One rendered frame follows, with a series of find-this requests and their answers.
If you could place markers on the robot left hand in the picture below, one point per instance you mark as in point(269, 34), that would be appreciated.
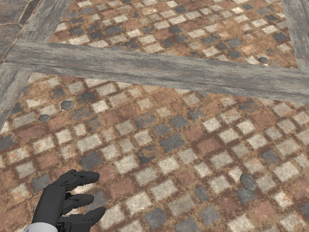
point(56, 201)

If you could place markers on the left robot forearm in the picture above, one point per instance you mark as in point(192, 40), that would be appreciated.
point(40, 227)

